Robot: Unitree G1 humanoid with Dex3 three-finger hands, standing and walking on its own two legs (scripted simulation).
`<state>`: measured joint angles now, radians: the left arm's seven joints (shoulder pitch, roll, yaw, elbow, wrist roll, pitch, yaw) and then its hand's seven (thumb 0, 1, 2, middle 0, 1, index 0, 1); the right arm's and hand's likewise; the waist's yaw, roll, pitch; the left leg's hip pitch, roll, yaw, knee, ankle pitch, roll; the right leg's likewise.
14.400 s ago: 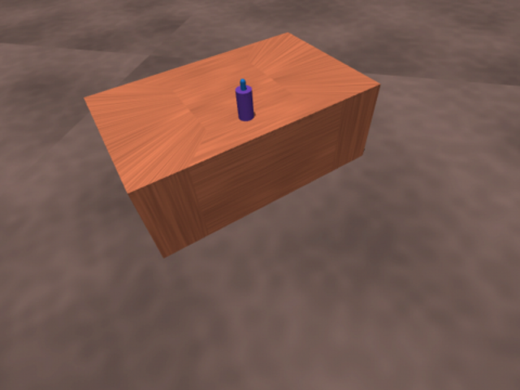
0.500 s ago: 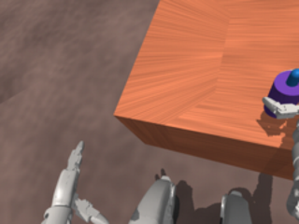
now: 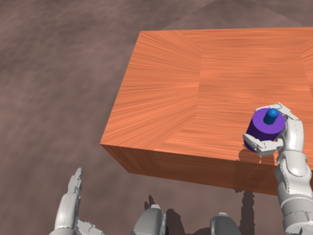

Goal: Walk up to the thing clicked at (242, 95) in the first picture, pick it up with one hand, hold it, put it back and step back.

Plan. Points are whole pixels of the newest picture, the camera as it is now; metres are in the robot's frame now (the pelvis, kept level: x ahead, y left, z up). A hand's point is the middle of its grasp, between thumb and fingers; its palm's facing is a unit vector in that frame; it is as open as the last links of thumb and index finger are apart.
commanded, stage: lift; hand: right
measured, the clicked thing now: (263, 128) +0.39 -0.19 +0.00
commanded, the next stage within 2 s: hold in 0.78 s
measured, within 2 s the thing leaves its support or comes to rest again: neither
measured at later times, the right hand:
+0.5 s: hand (268, 133) +0.36 -0.18 +0.04, palm faces +0.16 +0.99 -0.02, open 9.4 cm
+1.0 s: hand (275, 135) +0.34 -0.18 +0.07, palm faces +0.17 +0.98 -0.02, open 9.4 cm
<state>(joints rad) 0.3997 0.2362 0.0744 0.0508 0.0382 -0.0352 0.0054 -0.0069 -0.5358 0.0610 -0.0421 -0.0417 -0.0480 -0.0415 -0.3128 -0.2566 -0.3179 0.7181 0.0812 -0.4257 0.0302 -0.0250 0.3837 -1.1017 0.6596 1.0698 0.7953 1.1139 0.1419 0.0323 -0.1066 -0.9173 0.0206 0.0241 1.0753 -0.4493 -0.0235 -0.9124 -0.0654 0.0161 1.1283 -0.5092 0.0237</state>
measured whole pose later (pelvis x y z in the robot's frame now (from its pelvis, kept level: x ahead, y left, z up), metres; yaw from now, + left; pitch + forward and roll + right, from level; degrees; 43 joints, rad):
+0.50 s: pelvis +0.01 -0.01 +0.03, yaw +0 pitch +11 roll +1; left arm 0.39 0.21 0.09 0.17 0.01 -0.04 0.03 -0.01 -0.54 0.06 -0.04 -0.05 -0.05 -0.04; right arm -0.15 -0.18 -0.23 0.53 0.11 -0.35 0.00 -0.03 0.39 -1.11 0.66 1.07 0.80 1.11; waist 0.09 0.02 -0.08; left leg -0.72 0.03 0.01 0.94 -0.41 -0.03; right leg -0.71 -0.05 -0.01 0.98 -0.47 0.01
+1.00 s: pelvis +0.01 -0.01 +0.04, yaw +0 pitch +8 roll +1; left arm 0.36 0.21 0.10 0.26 0.00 -0.07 0.05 -0.01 -0.54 0.06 -0.05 -0.05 -0.05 -0.05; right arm -0.09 -0.18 -0.18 0.43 0.12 -0.32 -0.02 -0.03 0.39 -1.11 0.66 1.07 0.80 1.12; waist 0.06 0.02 -0.06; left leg -0.63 0.04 0.00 0.87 -0.38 -0.04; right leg -0.61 -0.05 -0.01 0.90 -0.43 0.01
